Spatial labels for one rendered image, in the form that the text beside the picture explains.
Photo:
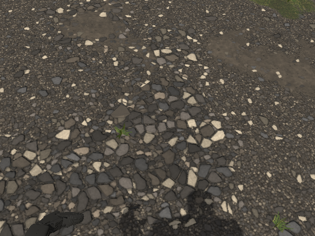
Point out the left robot hand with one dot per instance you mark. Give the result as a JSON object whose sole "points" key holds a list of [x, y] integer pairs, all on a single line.
{"points": [[53, 222]]}

